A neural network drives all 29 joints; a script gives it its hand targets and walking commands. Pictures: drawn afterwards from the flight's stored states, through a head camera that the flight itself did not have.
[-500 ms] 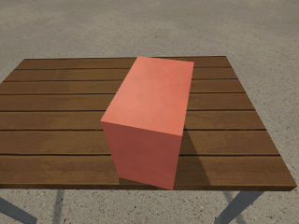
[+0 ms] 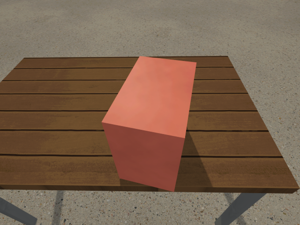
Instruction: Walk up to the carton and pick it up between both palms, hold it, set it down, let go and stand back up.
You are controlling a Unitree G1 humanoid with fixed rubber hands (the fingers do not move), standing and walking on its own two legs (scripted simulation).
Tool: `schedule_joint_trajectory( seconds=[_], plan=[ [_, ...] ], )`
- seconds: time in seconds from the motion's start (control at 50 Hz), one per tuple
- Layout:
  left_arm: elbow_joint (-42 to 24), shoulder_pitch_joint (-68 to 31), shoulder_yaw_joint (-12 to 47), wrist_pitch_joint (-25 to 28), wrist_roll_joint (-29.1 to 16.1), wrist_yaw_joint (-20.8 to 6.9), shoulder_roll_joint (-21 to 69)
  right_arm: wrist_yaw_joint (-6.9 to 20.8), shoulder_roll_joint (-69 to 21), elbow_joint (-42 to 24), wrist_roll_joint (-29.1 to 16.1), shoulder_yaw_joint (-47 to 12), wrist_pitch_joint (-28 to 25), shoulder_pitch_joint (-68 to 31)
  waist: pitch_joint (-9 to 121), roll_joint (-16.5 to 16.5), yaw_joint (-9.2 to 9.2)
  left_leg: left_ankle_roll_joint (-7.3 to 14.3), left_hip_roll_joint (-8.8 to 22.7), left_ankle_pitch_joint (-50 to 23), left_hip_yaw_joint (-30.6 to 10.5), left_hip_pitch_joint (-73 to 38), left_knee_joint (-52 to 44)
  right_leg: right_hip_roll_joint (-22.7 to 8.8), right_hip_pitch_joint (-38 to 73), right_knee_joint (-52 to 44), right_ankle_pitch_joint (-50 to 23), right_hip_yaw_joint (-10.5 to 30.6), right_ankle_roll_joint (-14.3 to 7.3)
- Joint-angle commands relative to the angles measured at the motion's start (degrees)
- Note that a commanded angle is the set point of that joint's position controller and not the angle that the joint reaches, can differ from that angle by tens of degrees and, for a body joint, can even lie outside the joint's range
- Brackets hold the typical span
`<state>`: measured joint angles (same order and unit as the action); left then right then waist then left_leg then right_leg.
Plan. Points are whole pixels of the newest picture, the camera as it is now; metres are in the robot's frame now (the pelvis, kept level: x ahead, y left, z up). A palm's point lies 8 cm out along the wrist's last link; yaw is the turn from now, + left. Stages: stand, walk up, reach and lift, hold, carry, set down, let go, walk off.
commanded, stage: stand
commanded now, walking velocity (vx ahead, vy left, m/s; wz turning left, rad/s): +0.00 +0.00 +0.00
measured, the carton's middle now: (156, 122) +0.42 +0.00 +0.05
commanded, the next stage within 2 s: none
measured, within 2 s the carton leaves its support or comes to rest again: neither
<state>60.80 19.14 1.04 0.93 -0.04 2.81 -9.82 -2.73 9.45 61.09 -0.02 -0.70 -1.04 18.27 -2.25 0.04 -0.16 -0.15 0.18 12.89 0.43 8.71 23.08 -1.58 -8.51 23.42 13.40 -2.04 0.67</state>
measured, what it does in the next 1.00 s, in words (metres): stands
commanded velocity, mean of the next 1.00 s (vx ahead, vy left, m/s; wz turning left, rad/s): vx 0.00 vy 0.00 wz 0.00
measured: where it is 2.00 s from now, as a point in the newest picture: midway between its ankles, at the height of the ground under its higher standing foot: outside the picture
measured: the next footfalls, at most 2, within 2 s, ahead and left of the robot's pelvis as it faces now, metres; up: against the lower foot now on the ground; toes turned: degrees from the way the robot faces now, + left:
none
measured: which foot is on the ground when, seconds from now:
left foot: down 0.00-1.00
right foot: down 0.00-1.00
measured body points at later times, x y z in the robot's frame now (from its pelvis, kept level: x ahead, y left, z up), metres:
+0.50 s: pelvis +0.00 +0.00 +0.00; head +0.00 +0.00 +0.45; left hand -0.02 +0.23 -0.16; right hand -0.01 -0.22 -0.16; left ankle +0.00 +0.12 -0.74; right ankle -0.01 -0.12 -0.74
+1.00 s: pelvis -0.01 +0.00 +0.00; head +0.00 +0.00 +0.45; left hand -0.03 +0.23 -0.16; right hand -0.02 -0.22 -0.16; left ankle +0.00 +0.12 -0.74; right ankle -0.01 -0.12 -0.74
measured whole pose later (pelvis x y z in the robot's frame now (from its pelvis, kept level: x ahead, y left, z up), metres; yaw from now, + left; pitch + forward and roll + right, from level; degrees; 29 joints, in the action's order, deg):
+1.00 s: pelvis -0.01 +0.00 +0.00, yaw +0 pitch -2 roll +0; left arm 62.1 19.5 1.1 0.7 0.1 2.9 -9.1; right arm -2.7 8.9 62.7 0.0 -0.9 -1.0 18.4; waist -2.4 0.2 0.0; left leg 0.1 0.0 12.3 0.8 9.6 23.4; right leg -2.0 -9.5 23.9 12.7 -1.7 1.0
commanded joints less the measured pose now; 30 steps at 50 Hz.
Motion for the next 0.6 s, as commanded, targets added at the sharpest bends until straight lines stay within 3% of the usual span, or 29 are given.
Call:
schedule_joint_trajectory(
  seconds=[0.0,0.2,0.48,0.58],
  plan=[
    [-1.18,4.85,-0.96,0.40,0.11,0.27,-5.56,-0.29,6.31,-1.01,0.08,1.00,-0.38,4.89,-2.60,0.10,0.28,0.69,6.03,-7.72,-4.44,2.05,-4.33,-5.05,-1.06,-4.20,-7.86,4.28,-0.94],
    [-0.62,4.64,-0.97,0.37,0.17,0.26,-5.47,-0.30,6.28,-0.17,0.04,0.67,-0.66,3.94,-2.68,-0.96,0.10,0.76,6.11,-8.33,-4.49,2.10,-4.57,-5.36,-1.01,-3.89,-8.03,4.53,-0.85],
    [-0.02,4.77,-1.01,0.28,0.08,0.34,-6.18,-0.29,5.62,0.50,0.06,0.85,-0.30,4.25,-4.71,1.01,0.43,0.66,5.84,-6.00,-4.66,2.20,-4.95,-4.83,-2.93,-4.30,-5.31,4.23,-0.57],
    [0.17,5.28,-0.98,0.26,0.21,0.34,-5.77,-0.23,5.71,0.50,-0.04,0.91,-0.30,4.49,-3.58,-0.73,0.32,0.62,5.71,-3.70,-4.22,2.84,-5.20,-5.19,-2.60,-4.52,-3.68,4.46,-0.87]
  ],
)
